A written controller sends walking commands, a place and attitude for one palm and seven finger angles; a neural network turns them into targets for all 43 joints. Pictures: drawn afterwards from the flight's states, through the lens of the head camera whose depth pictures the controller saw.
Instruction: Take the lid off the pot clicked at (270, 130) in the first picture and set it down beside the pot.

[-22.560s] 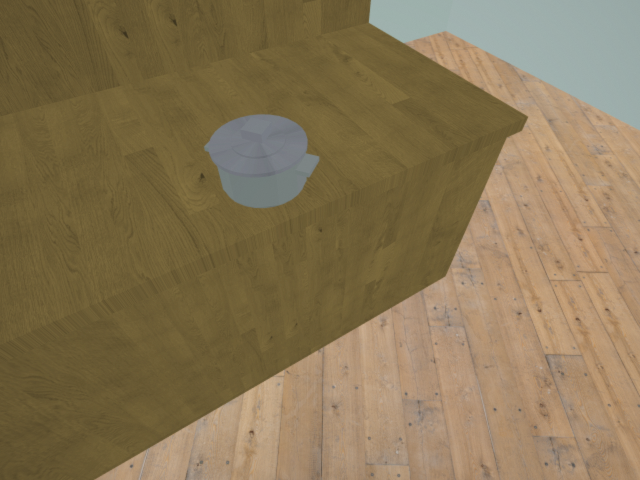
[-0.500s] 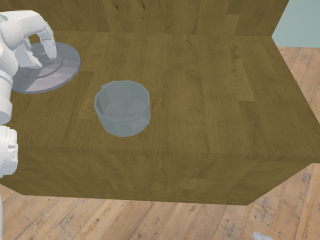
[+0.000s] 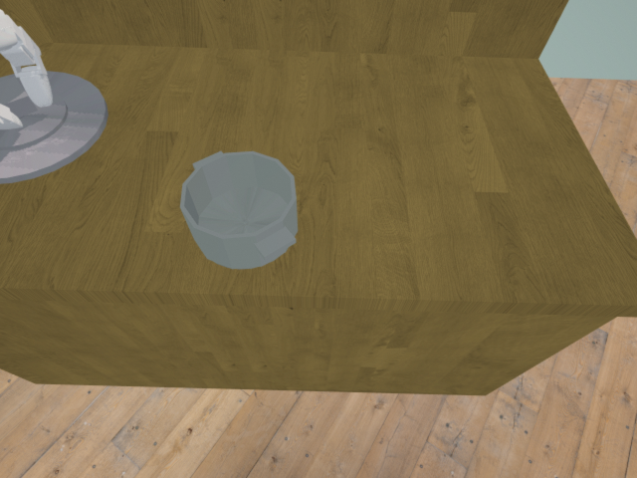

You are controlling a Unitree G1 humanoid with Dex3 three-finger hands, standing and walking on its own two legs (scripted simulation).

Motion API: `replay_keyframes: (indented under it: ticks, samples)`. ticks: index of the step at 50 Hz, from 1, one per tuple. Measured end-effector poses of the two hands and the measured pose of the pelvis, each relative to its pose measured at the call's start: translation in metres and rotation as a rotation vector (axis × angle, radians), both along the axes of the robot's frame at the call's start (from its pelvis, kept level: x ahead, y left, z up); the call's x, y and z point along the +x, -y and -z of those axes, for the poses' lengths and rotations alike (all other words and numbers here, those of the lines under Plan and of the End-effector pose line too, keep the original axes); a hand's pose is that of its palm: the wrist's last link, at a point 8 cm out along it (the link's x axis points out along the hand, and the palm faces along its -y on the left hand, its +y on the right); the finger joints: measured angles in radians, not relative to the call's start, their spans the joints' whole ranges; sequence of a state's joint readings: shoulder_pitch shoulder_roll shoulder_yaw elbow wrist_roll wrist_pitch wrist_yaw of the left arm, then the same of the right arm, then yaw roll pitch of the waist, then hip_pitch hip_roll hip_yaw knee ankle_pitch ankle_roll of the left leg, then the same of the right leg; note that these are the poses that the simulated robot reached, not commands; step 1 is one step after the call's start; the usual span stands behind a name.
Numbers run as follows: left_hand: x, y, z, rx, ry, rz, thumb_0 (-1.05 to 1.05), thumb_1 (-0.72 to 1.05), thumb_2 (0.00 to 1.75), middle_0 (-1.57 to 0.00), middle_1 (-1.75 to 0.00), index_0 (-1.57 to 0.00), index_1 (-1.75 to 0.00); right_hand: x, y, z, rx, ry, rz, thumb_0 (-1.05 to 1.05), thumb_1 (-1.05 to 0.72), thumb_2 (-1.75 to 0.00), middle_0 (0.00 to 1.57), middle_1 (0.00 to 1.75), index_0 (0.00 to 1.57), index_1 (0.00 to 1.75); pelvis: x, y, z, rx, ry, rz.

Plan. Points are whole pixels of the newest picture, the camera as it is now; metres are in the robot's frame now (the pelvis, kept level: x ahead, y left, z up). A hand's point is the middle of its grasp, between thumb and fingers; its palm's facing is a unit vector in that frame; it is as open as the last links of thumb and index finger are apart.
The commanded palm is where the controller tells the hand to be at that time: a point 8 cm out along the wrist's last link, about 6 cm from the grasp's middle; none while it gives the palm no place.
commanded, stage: move the lid sideways beside the pot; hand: left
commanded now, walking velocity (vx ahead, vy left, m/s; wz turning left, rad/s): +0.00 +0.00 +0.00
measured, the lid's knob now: (6, 100) +0.49 +0.33 +0.20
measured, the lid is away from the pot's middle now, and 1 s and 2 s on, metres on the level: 0.23 0.24 0.24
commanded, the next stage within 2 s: lower the lid onto the table in 0.38 s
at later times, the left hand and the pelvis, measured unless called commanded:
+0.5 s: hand out of the picture +0.46 +0.35 +0.21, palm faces -0.33 -0.09 -0.94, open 6.5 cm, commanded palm +0.49 +0.34 +0.29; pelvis +0.00 +0.00 +0.00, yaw +0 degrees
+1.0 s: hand (1, 117) +0.47 +0.33 +0.19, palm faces -0.37 -0.11 -0.92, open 6.5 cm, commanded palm +0.50 +0.34 +0.26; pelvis +0.00 +0.00 -0.01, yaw -1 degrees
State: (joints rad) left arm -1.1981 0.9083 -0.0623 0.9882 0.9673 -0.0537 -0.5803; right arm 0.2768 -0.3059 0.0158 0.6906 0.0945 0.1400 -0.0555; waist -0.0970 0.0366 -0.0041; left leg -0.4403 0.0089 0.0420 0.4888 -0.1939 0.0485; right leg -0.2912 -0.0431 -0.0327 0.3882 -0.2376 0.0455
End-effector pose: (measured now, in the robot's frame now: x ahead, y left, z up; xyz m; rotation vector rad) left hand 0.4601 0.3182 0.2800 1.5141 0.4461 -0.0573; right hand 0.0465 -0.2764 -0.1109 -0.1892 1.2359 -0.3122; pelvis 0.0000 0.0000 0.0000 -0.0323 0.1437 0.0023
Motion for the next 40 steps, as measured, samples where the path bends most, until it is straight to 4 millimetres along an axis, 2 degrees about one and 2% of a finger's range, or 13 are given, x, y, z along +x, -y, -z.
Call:
replay_keyframes:
  ticks: [16, 29, 40]
  samples:
    - [-0.005, -0.03, 0.004, 0.005, -0.026, -0.077, 0.01, 0.24, 0.76, -0.63, -0.94, -0.83, -1.02, -0.004, 0.003, -0.002, -0.029, -0.031, 0.004, 0.0, -0.9, -0.9, 0.2, 0.3, 0.21, 0.3, 0.002, 0.0, 0.002, -0.008, -0.015, -0.001]
    - [0.003, -0.025, 0.008, -0.012, -0.03, -0.058, 0.01, 0.24, 0.76, -0.62, -0.94, -0.83, -1.02, -0.008, 0.002, -0.002, -0.037, -0.03, 0.009, 0.0, -0.9, -0.9, 0.2, 0.3, 0.21, 0.3, 0.001, -0.003, 0.003, -0.012, -0.019, -0.001]
    - [0.011, -0.018, 0.021, -0.011, -0.057, -0.041, 0.01, 0.25, 0.76, -0.62, -0.94, -0.83, -1.02, -0.019, -0.002, 0.0, -0.029, -0.047, 0.029, 0.0, -0.9, -0.9, 0.2, 0.3, 0.21, 0.3, 0.002, -0.004, 0.004, -0.011, -0.03, 0.006]
